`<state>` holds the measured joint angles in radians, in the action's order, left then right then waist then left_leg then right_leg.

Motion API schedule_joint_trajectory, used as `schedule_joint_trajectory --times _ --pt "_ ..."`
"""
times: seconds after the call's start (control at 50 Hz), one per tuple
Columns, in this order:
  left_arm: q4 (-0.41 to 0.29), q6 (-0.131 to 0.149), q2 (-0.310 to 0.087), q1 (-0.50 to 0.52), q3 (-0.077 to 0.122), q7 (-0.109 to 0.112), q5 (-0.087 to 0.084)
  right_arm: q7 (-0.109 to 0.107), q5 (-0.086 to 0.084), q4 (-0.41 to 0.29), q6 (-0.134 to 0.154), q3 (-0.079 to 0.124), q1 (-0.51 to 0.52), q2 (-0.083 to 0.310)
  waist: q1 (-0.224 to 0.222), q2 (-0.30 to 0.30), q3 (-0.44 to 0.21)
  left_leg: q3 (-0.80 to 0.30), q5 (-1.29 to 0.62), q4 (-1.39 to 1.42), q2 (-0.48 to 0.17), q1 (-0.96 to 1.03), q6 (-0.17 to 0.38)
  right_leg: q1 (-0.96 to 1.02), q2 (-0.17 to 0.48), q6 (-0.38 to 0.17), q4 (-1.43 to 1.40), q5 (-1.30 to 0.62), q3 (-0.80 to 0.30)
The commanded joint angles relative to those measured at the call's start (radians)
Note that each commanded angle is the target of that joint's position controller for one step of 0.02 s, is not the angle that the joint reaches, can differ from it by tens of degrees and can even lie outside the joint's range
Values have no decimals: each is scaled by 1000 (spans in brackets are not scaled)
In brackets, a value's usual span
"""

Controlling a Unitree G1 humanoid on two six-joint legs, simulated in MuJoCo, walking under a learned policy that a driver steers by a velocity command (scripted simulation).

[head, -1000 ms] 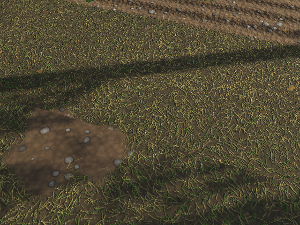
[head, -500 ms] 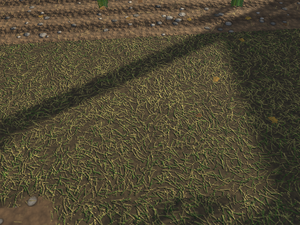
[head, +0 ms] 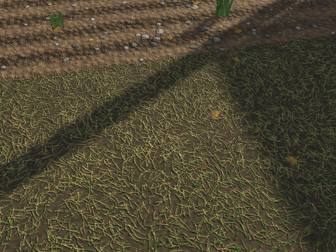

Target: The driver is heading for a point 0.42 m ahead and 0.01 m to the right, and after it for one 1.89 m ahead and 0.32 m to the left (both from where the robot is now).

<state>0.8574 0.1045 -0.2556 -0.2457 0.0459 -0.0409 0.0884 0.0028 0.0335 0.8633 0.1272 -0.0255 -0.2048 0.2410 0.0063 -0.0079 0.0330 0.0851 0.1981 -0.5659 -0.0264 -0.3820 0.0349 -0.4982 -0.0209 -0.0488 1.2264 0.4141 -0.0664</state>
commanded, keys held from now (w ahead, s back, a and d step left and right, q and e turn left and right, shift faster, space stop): w+e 0.22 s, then w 0.14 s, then w+q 0.64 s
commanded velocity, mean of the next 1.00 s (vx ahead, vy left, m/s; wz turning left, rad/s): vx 0.50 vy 0.00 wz -0.02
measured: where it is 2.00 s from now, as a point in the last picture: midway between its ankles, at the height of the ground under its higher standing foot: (165, 150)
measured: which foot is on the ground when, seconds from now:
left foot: down 0.00-0.44, up 0.46-0.80, down 0.82-1.00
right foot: up 0.00-0.38, down 0.40-0.84, up 0.86-1.00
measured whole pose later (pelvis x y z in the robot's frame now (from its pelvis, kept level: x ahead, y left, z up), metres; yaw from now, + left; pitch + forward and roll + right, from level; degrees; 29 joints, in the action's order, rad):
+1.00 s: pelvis +0.55 -0.09 -0.15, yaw +3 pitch +3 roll +1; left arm 0.75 0.10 -0.21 -0.19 0.04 0.05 0.00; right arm 0.02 0.00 0.88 0.04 0.05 -0.26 0.23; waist -0.01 -0.01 0.01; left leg -0.05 0.20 -0.56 0.16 -0.40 0.11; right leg -0.75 0.07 0.03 1.43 0.35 -0.10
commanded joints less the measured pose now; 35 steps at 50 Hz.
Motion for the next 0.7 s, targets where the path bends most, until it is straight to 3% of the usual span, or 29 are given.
schedule_joint_trajectory --times 0.02,0.04,0.08,0.14,0.18,0.2,0.24,0.28,0.3,0.32,0.34,0.36,0.38,0.4,0.42,0.44,0.46,0.48,0.5,0.52,0.54,0.56,0.58,0.6,0.62,0.64,0.66,0.7 --pt "-59 -4 24 -42 -21 9 5 -40 1 -27 13 3 -47 26 -1 55 -64 -351 12 414 -296 242 186 -166 140 13 -48 -67 -43" --pt "-77 -3 14 3 -19 -7 -15 -51 8 -18 21 10 -56 39 17 56 -59 -263 -63 432 -271 262 182 -167 139 24 -100 -104 -24" --pt "-104 -1 13 73 -23 -34 -35 -56 31 17 32 19 -107 51 40 48 -35 -131 -218 448 -253 299 190 -186 153 32 -214 -233 3" --pt "-124 -15 19 100 -25 -59 -31 -32 47 74 28 32 -222 81 54 43 -11 -12 -411 440 -250 327 205 -171 153 38 -330 -370 31" --pt "-128 -35 0 85 -18 -64 -23 -10 47 83 27 36 -233 85 50 61 11 36 -378 430 -249 308 206 -140 140 29 -341 -404 44" --pt "-124 -41 -5 53 -17 -63 -15 -1 65 94 29 32 -250 76 36 84 19 21 -403 404 -283 325 214 -150 151 15 -256 -463 1" --pt "-136 -41 -34 68 -5 -52 -10 5 67 93 34 35 -236 82 36 67 39 24 -384 376 -303 410 216 -220 151 -2 -292 -436 -19" --pt "-165 -39 -31 133 -2 -45 -15 6 55 107 29 40 -272 97 66 78 58 33 -359 356 -295 466 200 -228 134 -4 -332 -356 22" --pt "-174 -36 -27 137 -2 -48 -6 1 65 100 24 40 -291 99 77 77 54 57 -347 320 -274 440 186 -166 108 -8 -278 -319 71" --pt "-188 -36 -25 162 0 -44 -15 1 52 106 20 47 -283 105 79 94 77 58 -331 333 -289 468 180 -182 119 -8 -374 -250 60" --pt "-195 -30 -27 153 2 -43 -7 -4 57 88 14 52 -281 120 80 93 71 92 -385 287 -265 405 170 -56 75 -12 -337 -212 133" --pt "-205 -22 -36 135 9 -39 -8 -2 53 75 11 61 -235 152 46 128 56 106 -474 242 -259 348 161 54 44 -22 -356 -165 155" --pt "-215 -17 -61 134 22 -30 -20 6 29 80 4 77 -202 195 5 129 65 99 -575 185 -274 350 160 110 23 -26 -498 -101 160" --pt "-185 -3 -83 35 37 -21 -33 18 29 83 -8 90 -194 230 -43 93 37 123 -637 25 -255 300 155 286 -25 -43 -620 -210 206" --pt "-122 21 -111 -134 60 0 -28 45 74 101 -11 99 -262 233 -80 42 -46 154 -603 -231 -189 110 113 595 -76 -83 -547 -353 237" --pt "-54 23 -162 -369 63 29 -23 75 105 74 -8 57 -333 51 -122 -199 -291 138 70 -625 -39 -234 16 1042 162 -321 -586 -522 -113" --pt "-18 25 -137 -559 46 32 -7 116 46 -23 15 48 -155 25 -225 -169 -289 -65 457 -837 103 -469 35 1065 349 -408 -827 -437 -483" --pt "18 43 -125 -505 56 40 7 112 1 -119 26 58 89 22 -245 -101 11 -180 370 -781 37 -627 89 814 361 -307 -878 -265 -433" --pt "16 40 -77 -378 36 27 -29 86 17 -117 19 77 117 60 -158 -83 76 -152 299 -794 -44 -547 98 604 355 -264 -857 -184 -334" --pt "-7 33 4 -283 1 18 -40 71 43 -102 8 86 47 78 -78 -54 46 -166 242 -770 -64 -458 115 459 348 -261 -833 -165 -263" --pt "-18 25 68 -204 -32 21 -31 68 71 -91 -6 66 10 11 -12 -11 94 -198 147 -655 -98 -377 127 281 328 -223 -825 -101 -172" --pt "-44 14 88 -126 -47 27 -26 70 104 -74 -25 47 -44 -47 33 -23 110 -219 9 -603 -112 -312 141 142 316 -199 -838 -88 -138" --pt "-71 29 138 -64 -75 51 -16 73 122 -65 -24 42 -55 -54 46 6 65 -228 -240 -437 -111 -266 139 101 265 -159 -823 -105 -68" --pt "-96 44 79 -45 -63 71 -13 78 94 -57 -21 49 -76 -39 41 -21 -1 -155 -462 -298 -75 -137 120 41 184 -131 -790 -91 62" --pt "-53 37 -100 43 19 82 -152 48 -116 -81 -39 87 15 51 70 -108 76 -151 -504 -173 -11 -63 73 -79 159 -92 -784 -281 112" --pt "-41 37 -123 -24 22 90 -159 42 -120 -93 -49 81 46 64 48 -55 17 -139 -608 -130 2 25 43 -84 169 -85 -729 -260 132" --pt "-21 38 -103 -71 21 103 -146 45 -101 -107 -59 77 76 51 34 -24 10 -128 -662 -83 8 44 29 -70 185 -85 -709 -228 132" --pt "3 27 -75 -131 27 108 -140 59 -82 -131 -82 72 153 39 -9 -8 15 -122 -748 -2 1 16 20 13 192 -60 -605 -110 145"
Keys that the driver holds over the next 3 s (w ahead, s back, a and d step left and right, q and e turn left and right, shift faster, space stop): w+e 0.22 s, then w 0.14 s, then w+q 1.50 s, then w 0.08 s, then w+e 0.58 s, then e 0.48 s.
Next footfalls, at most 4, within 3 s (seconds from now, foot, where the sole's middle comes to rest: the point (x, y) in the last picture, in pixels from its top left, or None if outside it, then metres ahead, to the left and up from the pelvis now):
0.40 right None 0.27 -0.19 -0.77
0.82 left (181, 227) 0.63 -0.04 -0.91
1.22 right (219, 186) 0.84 -0.23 -0.91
1.76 left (147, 163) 0.97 0.12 -0.91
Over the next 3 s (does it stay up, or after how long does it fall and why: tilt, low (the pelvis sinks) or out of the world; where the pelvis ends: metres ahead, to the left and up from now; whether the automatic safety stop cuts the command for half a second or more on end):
stays up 1.42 0.27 -0.14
